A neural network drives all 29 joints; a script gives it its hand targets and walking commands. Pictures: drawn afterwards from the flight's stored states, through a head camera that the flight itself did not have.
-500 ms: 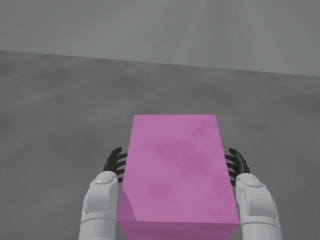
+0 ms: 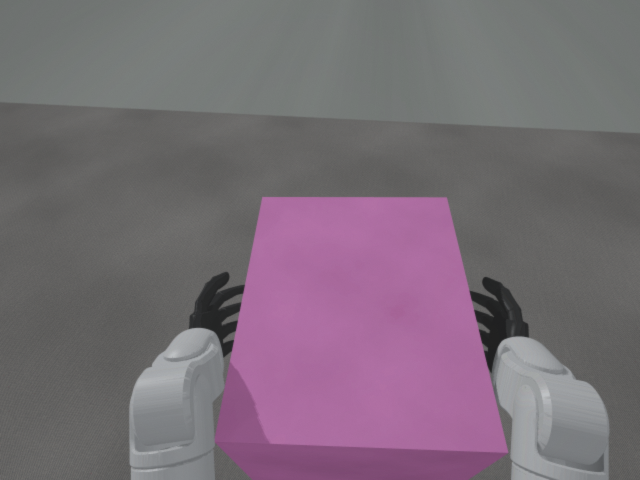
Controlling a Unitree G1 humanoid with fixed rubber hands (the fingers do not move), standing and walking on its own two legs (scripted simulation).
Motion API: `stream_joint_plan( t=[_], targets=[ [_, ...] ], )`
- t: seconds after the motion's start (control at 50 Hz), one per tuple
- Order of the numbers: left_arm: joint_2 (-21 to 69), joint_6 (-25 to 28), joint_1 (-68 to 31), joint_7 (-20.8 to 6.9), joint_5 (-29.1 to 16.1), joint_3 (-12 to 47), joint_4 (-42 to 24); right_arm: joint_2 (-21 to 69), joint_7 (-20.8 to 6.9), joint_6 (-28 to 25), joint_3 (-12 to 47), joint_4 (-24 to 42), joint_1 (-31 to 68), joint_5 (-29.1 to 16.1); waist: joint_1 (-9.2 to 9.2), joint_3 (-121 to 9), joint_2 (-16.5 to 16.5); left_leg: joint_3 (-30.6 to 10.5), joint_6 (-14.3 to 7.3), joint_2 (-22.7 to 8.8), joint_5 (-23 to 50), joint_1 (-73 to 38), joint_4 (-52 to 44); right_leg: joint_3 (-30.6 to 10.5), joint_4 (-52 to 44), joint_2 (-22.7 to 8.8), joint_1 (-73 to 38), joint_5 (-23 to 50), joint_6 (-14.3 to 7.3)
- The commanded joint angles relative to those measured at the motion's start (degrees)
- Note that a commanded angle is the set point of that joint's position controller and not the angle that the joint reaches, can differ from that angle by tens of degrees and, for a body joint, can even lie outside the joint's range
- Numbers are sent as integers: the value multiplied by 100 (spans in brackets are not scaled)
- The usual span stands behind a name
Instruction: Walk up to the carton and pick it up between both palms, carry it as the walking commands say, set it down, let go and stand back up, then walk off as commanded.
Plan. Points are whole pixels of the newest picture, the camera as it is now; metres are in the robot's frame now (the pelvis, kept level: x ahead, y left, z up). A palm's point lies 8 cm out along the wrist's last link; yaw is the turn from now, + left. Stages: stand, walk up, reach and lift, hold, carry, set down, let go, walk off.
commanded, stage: carry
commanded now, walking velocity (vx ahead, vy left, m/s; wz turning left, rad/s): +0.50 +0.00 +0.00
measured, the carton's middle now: (352, 343) +0.30 -0.01 +0.03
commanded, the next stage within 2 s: none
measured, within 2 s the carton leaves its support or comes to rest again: neither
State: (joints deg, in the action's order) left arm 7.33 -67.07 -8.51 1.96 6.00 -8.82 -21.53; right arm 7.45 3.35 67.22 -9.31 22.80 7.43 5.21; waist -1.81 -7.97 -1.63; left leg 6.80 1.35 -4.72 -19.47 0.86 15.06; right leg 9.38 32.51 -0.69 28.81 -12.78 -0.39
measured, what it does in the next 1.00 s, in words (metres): walks ahead: right foot, then left foot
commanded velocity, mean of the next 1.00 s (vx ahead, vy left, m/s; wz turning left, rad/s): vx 0.50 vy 0.00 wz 0.00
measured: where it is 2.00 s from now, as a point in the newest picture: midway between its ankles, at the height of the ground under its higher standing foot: (339, 304)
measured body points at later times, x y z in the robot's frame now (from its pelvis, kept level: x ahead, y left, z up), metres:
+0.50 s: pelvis +0.31 +0.01 -0.02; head +0.30 +0.01 +0.43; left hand +0.58 +0.18 +0.07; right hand +0.58 -0.15 +0.07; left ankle +0.42 +0.10 -0.75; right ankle +0.12 -0.09 -0.74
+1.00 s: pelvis +0.63 -0.02 -0.02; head +0.63 -0.03 +0.43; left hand +0.90 +0.14 +0.07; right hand +0.91 -0.19 +0.06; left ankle +0.44 +0.10 -0.71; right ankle +0.72 -0.11 -0.74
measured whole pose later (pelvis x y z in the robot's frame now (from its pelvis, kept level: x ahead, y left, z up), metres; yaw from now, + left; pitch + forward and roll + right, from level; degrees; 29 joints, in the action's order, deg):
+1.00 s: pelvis +0.63 -0.02 -0.02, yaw +2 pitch +3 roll -1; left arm 7.5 -68.7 -7.7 2.7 6.7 -7.1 -22.3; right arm 6.1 2.2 68.5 -9.1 23.0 6.5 5.3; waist -0.2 -5.2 -2.5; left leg 8.0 2.4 -7.6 -27.4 4.4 40.7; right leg 13.6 33.2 -2.5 27.0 -8.3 -4.5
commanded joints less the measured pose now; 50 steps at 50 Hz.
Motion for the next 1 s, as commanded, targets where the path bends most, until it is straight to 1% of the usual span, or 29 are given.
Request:
stream_joint_plan(
  t=[0.0,0.02,0.04,0.06,0.08,0.12,0.14,0.16,0.18,0.3,0.4,0.44,0.46,0.48,0.5,0.52,0.54,0.56,0.58,0.62,0.68,0.72,0.78,0.86,0.9,0.92,0.94,0.96,0.98],
  targets=[
    [4547,-285,-2398,-1054,-2023,4260,-290,4325,-1427,271,4302,268,2660,-2323,132,-704,-830,6,-519,-735,3080,426,953,570,-840,389,-1723,469,-195],
    [4562,-313,-2321,-1047,-1984,4230,-266,4308,-1429,309,4297,263,2610,-2331,205,-1098,-484,232,-341,-561,2859,1198,1931,230,-893,106,-3004,390,-324],
    [4496,-341,-2172,-1033,-1879,4112,-202,4261,-1451,358,4290,244,2656,-2320,352,-1525,415,315,-137,-364,1353,2220,3442,-1491,-1396,-1137,-3995,-759,-578],
    [4414,-329,-2126,-1044,-1823,4091,-123,4192,-1451,413,4340,250,2733,-2374,360,-1622,1651,132,-106,469,-756,3905,4603,-3970,-1995,-2424,-4817,-974,-1297],
    [4492,-332,-2240,-1071,-1883,4033,-168,4247,-1466,391,4353,218,2881,-2401,350,-1532,1128,-548,-293,42,-728,4205,5226,-3908,-1952,-2535,-4520,-773,-1469],
    [4835,-273,-2569,-1130,-2006,4132,-277,4555,-1499,297,4372,320,3111,-2470,332,-1263,407,-713,-337,-315,-262,3968,5202,-2968,-1978,-2223,-3724,-84,-1281],
    [4966,-241,-2637,-1173,-2093,4215,-337,4670,-1495,255,4359,317,3076,-2440,323,-1120,387,-665,-307,-419,-82,3811,4874,-2411,-2064,-2036,-3406,109,-1083],
    [5041,-198,-2726,-1214,-2199,4279,-398,4741,-1463,196,4382,386,3081,-2405,316,-1051,526,-525,-282,-369,94,3592,4534,-1909,-2094,-1804,-3143,392,-934],
    [5026,-185,-2701,-1252,-2275,4320,-362,4749,-1409,166,4364,379,2995,-2325,312,-996,689,-385,-261,-275,202,3471,4207,-1631,-2117,-1681,-3032,534,-870],
    [4663,-249,-2359,-1385,-2473,4366,-424,4725,-1196,180,4240,122,2244,-1911,292,-552,930,254,-237,83,941,3393,2295,-735,-1954,-1378,-3255,2098,-777],
    [4581,-297,-2305,-1366,-2381,4332,-430,4543,-1226,247,4295,259,2349,-1987,261,-194,1078,570,-350,224,1477,2744,1490,-324,-1735,-1297,-3185,2535,-546],
    [4540,-318,-2293,-1336,-2308,4323,-399,4498,-1264,282,4274,161,2342,-2000,158,-467,871,993,-414,549,1409,1629,1047,157,-709,-1021,-2968,3278,-352],
    [4530,-319,-2278,-1326,-2273,4303,-387,4480,-1285,293,4225,99,2293,-1979,77,-829,645,1037,-424,551,1258,523,1124,387,201,-821,-2462,3245,-223],
    [4500,-319,-2270,-1324,-2191,4263,-386,4433,-1310,309,4176,24,2166,-1933,-49,-1268,108,-311,-562,-435,359,-631,880,318,1528,-689,-1432,2024,-53],
    [4476,-398,-2214,-1309,-2129,4289,-312,4362,-1340,292,4022,-277,1941,-1874,5,-1572,-1409,-3284,-1384,-2015,-489,-1697,-67,49,3270,194,357,-318,151],
    [4422,-359,-2424,-1317,-2153,4300,-438,4538,-1371,239,4128,-149,2120,-2059,69,-1370,-1394,-3560,-1565,-2115,23,-1606,-313,-687,4096,90,1137,-1187,-73],
    [4600,-312,-2507,-1335,-2238,4385,-392,4655,-1381,197,4234,-15,2267,-2116,40,-1306,-859,-3059,-1469,-1994,633,-1254,-173,-968,4309,-198,1165,-1135,-185],
    [4841,-248,-2494,-1341,-2267,4430,-360,4768,-1386,164,4379,156,2419,-2133,52,-1309,-232,-2482,-1337,-1870,1143,-937,-156,-1048,4186,-427,1056,-836,-183],
    [5046,-187,-2501,-1328,-2283,4470,-427,4921,-1392,120,4482,329,2539,-2214,82,-1281,0,-1950,-1158,-1748,1248,-608,-256,-1042,3817,-625,901,-637,-150],
    [5174,-86,-2305,-1268,-2273,4507,-473,4989,-1426,40,4539,520,2557,-2330,122,-1224,-225,-1216,-928,-1463,1256,-218,-456,-839,3095,-621,583,-253,-62],
    [5023,-50,-2022,-1157,-2169,4535,-436,4729,-1488,72,4527,518,2273,-2337,107,-927,-498,-608,-869,-1299,1282,-157,-741,-513,2070,-574,532,59,31],
    [4921,-95,-1908,-1122,-2120,4525,-395,4558,-1514,120,4456,430,2126,-2301,109,-661,-564,-217,-771,-1124,1689,-234,-710,-263,1350,-512,521,427,47],
    [4798,-191,-1948,-1115,-2100,4506,-370,4345,-1517,178,4351,320,2053,-2237,76,-296,-696,139,-691,-966,2141,-297,-569,41,532,-369,420,634,47],
    [4632,-292,-2171,-1142,-2112,4397,-392,4218,-1487,241,4272,261,2135,-2186,13,13,-836,219,-598,-1036,2474,-437,-276,170,-76,-300,203,753,-30],
    [4577,-313,-2178,-1157,-2109,4338,-352,4198,-1463,268,4275,238,2194,-2160,43,-207,-777,463,-448,-896,3200,-377,513,460,-437,-74,-537,537,-104],
    [4580,-313,-2107,-1162,-2113,4325,-318,4198,-1448,282,4294,239,2212,-2153,118,-486,-539,671,-331,-682,3430,-18,1318,670,-657,106,-1429,455,-162],
    [4574,-307,-2069,-1165,-2109,4305,-311,4171,-1434,300,4321,245,2235,-2142,247,-908,-124,656,-197,-545,2972,840,2482,134,-733,-224,-2691,245,-262],
    [4422,-263,-2015,-1153,-2049,4298,-310,4187,-1415,342,4374,254,2275,-2204,320,-1404,1362,485,25,20,1440,2378,4270,-2472,-1381,-1688,-3844,-444,-837],
    [4472,-247,-1895,-1166,-2073,4217,-292,4160,-1410,343,4422,413,2382,-2287,347,-1560,2079,45,29,530,-690,3568,5393,-3894,-1938,-2337,-4506,218,-1305]
  ],
)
